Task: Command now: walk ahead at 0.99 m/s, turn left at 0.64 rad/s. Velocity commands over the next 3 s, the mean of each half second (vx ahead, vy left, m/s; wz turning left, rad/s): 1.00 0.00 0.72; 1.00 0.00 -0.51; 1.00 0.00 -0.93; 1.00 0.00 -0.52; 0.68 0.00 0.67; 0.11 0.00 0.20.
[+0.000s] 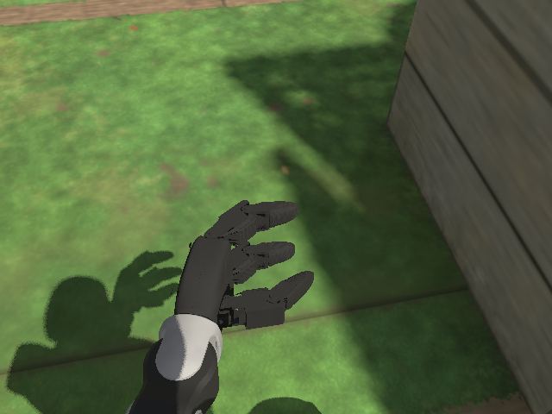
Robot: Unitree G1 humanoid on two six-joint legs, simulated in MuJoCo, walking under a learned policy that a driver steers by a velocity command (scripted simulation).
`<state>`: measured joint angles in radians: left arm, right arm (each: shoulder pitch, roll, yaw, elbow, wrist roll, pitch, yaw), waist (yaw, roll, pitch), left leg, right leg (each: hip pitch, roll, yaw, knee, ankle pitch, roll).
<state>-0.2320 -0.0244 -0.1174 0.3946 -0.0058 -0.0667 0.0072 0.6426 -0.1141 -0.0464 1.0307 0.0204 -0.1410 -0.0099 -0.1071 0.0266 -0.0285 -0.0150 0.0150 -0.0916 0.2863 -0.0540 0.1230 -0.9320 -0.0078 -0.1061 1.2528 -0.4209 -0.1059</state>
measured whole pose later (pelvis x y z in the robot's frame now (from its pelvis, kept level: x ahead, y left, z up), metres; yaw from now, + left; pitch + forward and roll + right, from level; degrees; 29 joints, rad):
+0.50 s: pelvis +0.44 +0.07 +0.19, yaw +21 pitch +2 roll +2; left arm 0.40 0.22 0.06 0.77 0.03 -0.14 -0.03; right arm 0.17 -0.26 -0.06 0.66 -0.01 0.00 0.02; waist 0.00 0.03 -0.04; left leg -0.66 -0.18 0.13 1.12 -0.51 0.19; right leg -0.42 -0.04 0.07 1.75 -0.16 -0.07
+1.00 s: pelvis +0.93 +0.15 +0.27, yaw +2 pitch +2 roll -2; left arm 0.44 0.32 0.08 0.84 0.01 -0.03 0.00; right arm 0.21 -0.24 0.01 0.65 -0.06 -0.11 -0.01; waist 0.03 -0.01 -0.01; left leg -0.53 0.04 -0.10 1.41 -0.35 -0.02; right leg -0.27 0.22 0.00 0.48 -0.24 -0.17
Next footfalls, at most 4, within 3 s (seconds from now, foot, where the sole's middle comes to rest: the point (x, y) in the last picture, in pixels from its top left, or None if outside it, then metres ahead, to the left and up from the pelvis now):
0.02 right None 0.16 -0.12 -0.65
0.40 left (199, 359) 0.50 0.11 -0.49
0.84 right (192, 178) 0.97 0.12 -0.49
1.24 left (116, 73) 1.40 0.35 -0.49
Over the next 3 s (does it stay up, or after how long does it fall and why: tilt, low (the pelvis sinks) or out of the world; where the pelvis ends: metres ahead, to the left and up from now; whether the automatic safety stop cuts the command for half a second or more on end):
stays up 2.32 -0.29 0.28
